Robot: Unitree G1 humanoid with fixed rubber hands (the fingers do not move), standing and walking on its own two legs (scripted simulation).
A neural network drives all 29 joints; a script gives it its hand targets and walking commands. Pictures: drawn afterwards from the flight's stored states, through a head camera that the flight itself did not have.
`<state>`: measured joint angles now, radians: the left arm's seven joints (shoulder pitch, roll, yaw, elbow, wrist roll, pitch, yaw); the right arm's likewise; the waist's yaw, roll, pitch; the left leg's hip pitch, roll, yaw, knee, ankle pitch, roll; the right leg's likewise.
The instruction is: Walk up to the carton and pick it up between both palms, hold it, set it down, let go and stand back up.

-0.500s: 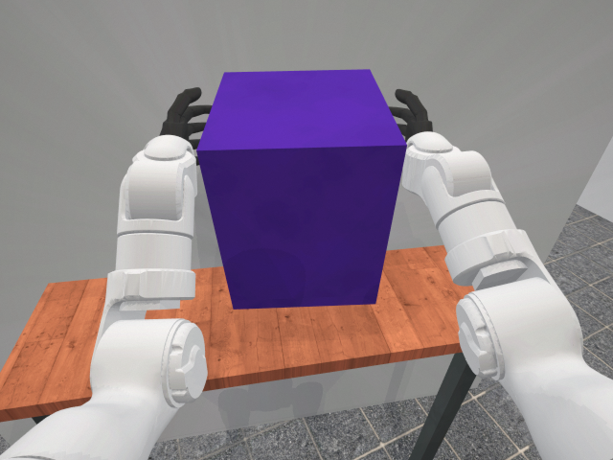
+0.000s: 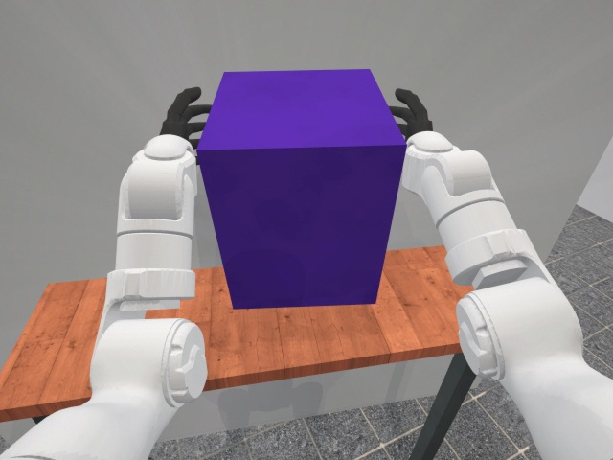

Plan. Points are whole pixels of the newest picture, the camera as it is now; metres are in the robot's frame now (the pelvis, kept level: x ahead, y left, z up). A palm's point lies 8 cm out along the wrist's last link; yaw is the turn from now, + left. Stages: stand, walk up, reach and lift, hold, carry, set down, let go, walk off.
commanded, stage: hold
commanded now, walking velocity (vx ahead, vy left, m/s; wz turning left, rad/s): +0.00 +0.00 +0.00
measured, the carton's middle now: (301, 189) +0.40 +0.00 +0.22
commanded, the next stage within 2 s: none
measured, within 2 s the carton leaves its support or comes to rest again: neither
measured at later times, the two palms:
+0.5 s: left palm (177, 149) +0.36 +0.15 +0.30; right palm (417, 146) +0.38 -0.14 +0.30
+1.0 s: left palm (177, 149) +0.36 +0.15 +0.30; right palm (417, 146) +0.38 -0.14 +0.30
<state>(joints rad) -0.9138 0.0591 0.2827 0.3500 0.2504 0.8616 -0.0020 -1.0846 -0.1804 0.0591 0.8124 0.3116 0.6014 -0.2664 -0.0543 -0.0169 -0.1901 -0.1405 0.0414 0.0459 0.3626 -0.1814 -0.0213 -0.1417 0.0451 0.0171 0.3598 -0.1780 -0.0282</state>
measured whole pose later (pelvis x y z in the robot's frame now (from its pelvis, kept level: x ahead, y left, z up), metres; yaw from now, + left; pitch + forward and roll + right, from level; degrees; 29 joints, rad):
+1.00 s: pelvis +0.00 +0.00 +0.00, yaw +0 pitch -2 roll +0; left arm -0.92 0.06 0.28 0.35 0.25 0.86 0.00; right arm -1.09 -0.18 0.06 0.81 0.31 0.60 -0.27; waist -0.05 -0.02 -0.19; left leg -0.14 0.04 0.05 0.36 -0.18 -0.02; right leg -0.14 0.05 0.02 0.36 -0.18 -0.03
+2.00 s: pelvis +0.00 +0.00 +0.00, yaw +0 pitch -2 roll +0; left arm -0.92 0.06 0.28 0.35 0.25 0.86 0.00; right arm -1.09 -0.18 0.06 0.81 0.31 0.60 -0.26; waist -0.05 -0.02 -0.19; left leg -0.14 0.04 0.05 0.36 -0.18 -0.02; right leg -0.14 0.05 0.02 0.36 -0.18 -0.03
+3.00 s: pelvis +0.00 +0.00 +0.00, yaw +0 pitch -2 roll +0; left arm -0.92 0.06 0.28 0.35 0.25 0.86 0.00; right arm -1.10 -0.18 0.06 0.82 0.31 0.60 -0.26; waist -0.05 -0.02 -0.19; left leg -0.14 0.04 0.05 0.36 -0.18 -0.02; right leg -0.14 0.05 0.02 0.36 -0.18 -0.03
